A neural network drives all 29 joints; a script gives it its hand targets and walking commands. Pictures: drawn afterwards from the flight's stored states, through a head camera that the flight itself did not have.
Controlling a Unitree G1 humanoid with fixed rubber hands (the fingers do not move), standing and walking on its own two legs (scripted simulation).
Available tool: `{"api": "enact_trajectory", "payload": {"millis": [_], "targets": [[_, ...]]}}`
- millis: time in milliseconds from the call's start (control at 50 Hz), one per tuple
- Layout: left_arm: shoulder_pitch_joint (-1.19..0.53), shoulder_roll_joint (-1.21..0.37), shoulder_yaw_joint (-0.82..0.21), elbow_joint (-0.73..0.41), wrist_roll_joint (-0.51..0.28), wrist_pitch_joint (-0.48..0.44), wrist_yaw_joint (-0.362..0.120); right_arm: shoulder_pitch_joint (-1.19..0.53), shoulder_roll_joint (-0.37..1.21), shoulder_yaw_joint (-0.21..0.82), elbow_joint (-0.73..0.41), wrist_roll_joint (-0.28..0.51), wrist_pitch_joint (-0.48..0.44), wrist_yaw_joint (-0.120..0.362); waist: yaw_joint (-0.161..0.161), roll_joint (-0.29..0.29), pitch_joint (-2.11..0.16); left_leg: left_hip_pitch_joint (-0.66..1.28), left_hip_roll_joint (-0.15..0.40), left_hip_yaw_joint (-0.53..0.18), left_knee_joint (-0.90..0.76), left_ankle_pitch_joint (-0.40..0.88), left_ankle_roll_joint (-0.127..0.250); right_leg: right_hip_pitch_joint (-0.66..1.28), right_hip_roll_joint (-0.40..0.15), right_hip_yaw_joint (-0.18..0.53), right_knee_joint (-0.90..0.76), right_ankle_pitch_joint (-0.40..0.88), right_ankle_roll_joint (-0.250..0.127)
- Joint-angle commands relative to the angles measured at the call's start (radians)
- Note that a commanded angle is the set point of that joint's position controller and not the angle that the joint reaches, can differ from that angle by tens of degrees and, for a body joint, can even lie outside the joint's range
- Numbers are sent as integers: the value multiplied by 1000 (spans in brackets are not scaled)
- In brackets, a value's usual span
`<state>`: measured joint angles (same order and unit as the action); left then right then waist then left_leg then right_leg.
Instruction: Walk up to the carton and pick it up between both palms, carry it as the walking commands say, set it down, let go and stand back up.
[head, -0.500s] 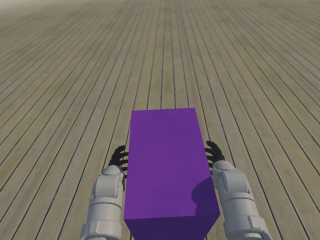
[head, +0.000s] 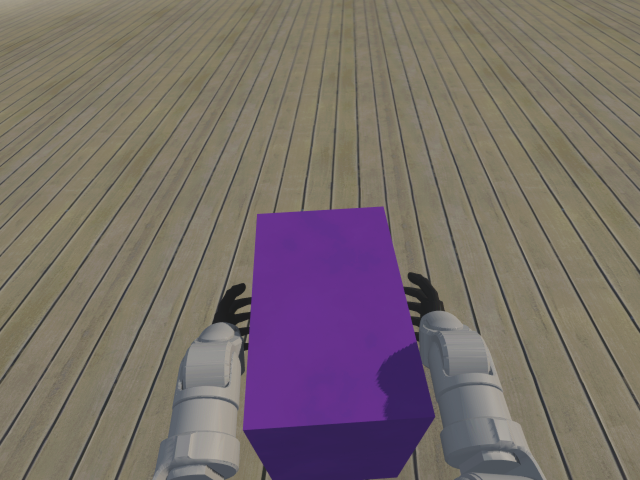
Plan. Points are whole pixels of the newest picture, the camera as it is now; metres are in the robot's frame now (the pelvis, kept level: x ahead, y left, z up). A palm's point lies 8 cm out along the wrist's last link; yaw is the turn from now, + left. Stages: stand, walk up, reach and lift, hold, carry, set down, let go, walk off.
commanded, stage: reach and lift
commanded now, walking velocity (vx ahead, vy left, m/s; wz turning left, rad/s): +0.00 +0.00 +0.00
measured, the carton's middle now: (328, 348) +0.31 +0.01 -0.02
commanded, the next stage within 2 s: hold in 0.54 s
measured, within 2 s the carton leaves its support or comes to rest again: neither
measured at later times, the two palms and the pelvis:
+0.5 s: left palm (226, 347) +0.28 +0.14 +0.04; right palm (437, 336) +0.28 -0.13 +0.04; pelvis +0.00 +0.00 +0.00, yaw +0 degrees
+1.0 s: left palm (227, 349) +0.28 +0.14 +0.04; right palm (439, 339) +0.28 -0.13 +0.04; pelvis +0.00 +0.00 +0.00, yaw +0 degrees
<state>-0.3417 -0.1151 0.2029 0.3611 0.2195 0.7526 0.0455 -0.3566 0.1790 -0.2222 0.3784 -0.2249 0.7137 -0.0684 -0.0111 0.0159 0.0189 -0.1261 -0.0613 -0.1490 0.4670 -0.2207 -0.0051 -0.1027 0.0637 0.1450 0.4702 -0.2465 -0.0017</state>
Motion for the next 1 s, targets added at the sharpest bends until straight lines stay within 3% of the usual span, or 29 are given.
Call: {"api": "enact_trajectory", "payload": {"millis": [0,60,80,100,120,140,180,220,240,280,300,320,420,440,460,520,580,600,660,680,700,760,800,820,860,900,920,960,980], "targets": [[-739,-1049,-576,-168,-285,-79,-250,-592,1100,608,-93,264,-19,257,20,-49,-398,123,-14,50,-54,205,0,59,8,-36,-67,228,30],[-719,-1072,-619,-232,-315,-80,-246,-556,1080,621,-132,269,-20,250,3,-15,-451,135,-15,43,-48,279,-8,95,10,-36,-46,311,22],[-704,-1037,-597,-205,-296,-73,-238,-505,1080,607,-80,251,-6,251,9,-47,-391,129,-9,37,-63,236,0,75,-1,-26,-59,277,31],[-690,-1059,-600,-188,-299,-67,-242,-477,1073,591,-59,254,-6,250,-12,-2,-355,130,-12,37,-66,226,-4,46,6,-25,-68,256,21],[-650,-1041,-581,-173,-281,-63,-239,-491,1085,599,-72,263,-3,256,17,-22,-335,104,-11,44,-80,184,-3,59,9,-39,-68,221,26],[-682,-1041,-592,-183,-284,-64,-247,-507,1066,574,-63,250,-5,258,1,-17,-326,117,-15,44,-74,179,-7,16,11,-40,-79,195,21],[-629,-1045,-601,-202,-276,-62,-239,-500,1087,599,-104,272,-15,258,26,28,-344,83,-22,45,-75,206,-3,96,2,-24,-70,255,20],[-725,-1047,-635,-255,-312,-72,-243,-484,1102,595,-69,267,-8,263,5,5,-359,103,-12,52,-74,171,-2,55,7,-35,-73,206,18],[-718,-1070,-663,-291,-329,-70,-240,-481,1089,619,-116,283,-12,264,6,40,-386,102,-12,41,-63,231,-3,85,11,-29,-54,284,8],[-727,-1065,-682,-310,-333,-73,-237,-479,1084,630,-142,278,-22,260,-9,31,-440,139,-11,36,-56,229,-7,81,13,-28,-48,266,7],[-675,-1074,-655,-237,-315,-64,-243,-517,1064,633,-173,265,-22,256,2,-6,-424,129,-14,38,-57,200,-5,69,14,-34,-56,239,14],[-644,-1074,-672,-256,-320,-66,-239,-467,1076,626,-144,278,-15,255,5,17,-407,125,-11,40,-67,257,-8,82,14,-36,-58,300,10],[-658,-1058,-622,-208,-298,-58,-244,-494,1051,591,-125,252,-8,265,-9,-16,-279,92,-4,36,-92,61,4,21,10,-39,-83,95,10],[-645,-1072,-630,-210,-314,-64,-245,-516,1071,631,-164,274,-13,265,10,-37,-310,62,-6,38,-84,88,12,57,12,-38,-69,139,10],[-690,-1037,-613,-224,-314,-68,-249,-516,1096,621,-106,256,-2,266,5,-80,-283,76,-5,42,-86,33,17,11,6,-41,-82,67,18],[-757,-1061,-662,-258,-326,-66,-247,-454,1102,590,-61,258,-6,269,-16,5,-293,69,-10,39,-79,40,5,10,7,-31,-78,91,2],[-714,-1073,-637,-224,-311,-63,-250,-525,1091,613,-107,273,-10,271,-3,-3,-312,73,-10,43,-74,56,12,31,2,-32,-72,95,9],[-681,-1082,-637,-220,-299,-57,-247,-500,1101,615,-104,287,-6,277,6,29,-303,55,-13,42,-80,24,6,46,6,-39,-68,85,8],[-710,-1067,-644,-278,-315,-74,-244,-513,1117,639,-125,294,-9,274,17,-2,-371,66,-13,40,-69,97,14,75,5,-35,-62,153,11],[-684,-1076,-656,-259,-316,-61,-248,-475,1097,621,-107,283,-3,273,2,23,-343,75,-16,46,-61,86,9,54,0,-32,-66,140,7],[-684,-1077,-652,-237,-314,-57,-247,-488,1105,630,-115,278,1,273,13,-26,-329,73,-6,41,-70,79,11,42,3,-41,-67,131,12],[-668,-1074,-627,-194,-295,-52,-246,-491,1073,604,-102,254,1,273,0,-35,-263,50,-6,40,-79,16,14,22,4,-41,-75,60,7],[-640,-1076,-638,-223,-295,-51,-242,-451,1100,607,-79,268,7,275,11,6,-311,60,-11,43,-79,50,13,50,-3,-26,-74,104,8],[-692,-1074,-659,-255,-311,-57,-241,-451,1086,611,-98,278,2,276,-4,30,-314,79,-12,41,-75,47,4,40,2,-30,-71,100,5],[-684,-1090,-698,-315,-335,-54,-235,-416,1092,619,-101,268,2,273,-23,0,-326,116,-1,31,-66,149,1,27,10,-36,-58,194,0],[-688,-1069,-707,-323,-347,-55,-244,-395,1096,632,-116,275,1,270,-18,-26,-346,104,-3,34,-63,150,5,60,7,-33,-58,212,9],[-589,-1080,-670,-252,-317,-39,-243,-443,1049,634,-183,284,0,268,-8,-21,-295,82,-11,36,-72,137,3,68,10,-38,-62,197,8],[-590,-1058,-642,-231,-295,-34,-240,-404,1047,607,-123,265,14,268,0,-16,-245,62,-13,34,-83,107,10,50,3,-31,-76,159,7],[-618,-1047,-658,-286,-309,-46,-243,-441,1062,635,-157,280,7,274,0,-32,-280,85,-14,33,-77,78,9,48,7,-35,-74,124,12]]}}
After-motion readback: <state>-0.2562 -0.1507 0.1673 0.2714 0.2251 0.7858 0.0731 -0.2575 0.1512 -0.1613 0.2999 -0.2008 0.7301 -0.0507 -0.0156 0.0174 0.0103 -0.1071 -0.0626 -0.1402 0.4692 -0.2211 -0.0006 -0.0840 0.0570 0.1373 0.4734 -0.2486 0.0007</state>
